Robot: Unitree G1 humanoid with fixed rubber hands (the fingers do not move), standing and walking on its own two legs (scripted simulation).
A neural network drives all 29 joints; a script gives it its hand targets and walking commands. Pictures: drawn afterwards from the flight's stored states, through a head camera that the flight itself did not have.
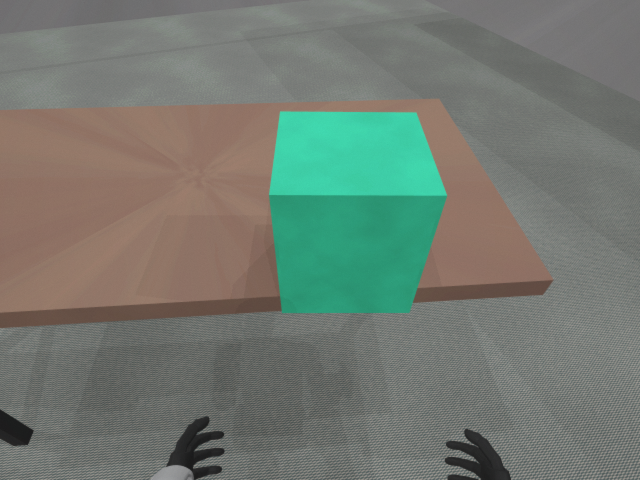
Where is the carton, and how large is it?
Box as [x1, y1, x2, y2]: [269, 111, 446, 312]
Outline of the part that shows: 280,111 269,199 282,312 409,312 446,197 444,188 416,113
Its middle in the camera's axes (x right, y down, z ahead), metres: +0.04 -0.04 +0.61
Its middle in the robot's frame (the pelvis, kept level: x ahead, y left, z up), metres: +0.49 -0.01 +0.06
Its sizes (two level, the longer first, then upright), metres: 0.210 0.200 0.250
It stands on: a table, 0.72 m high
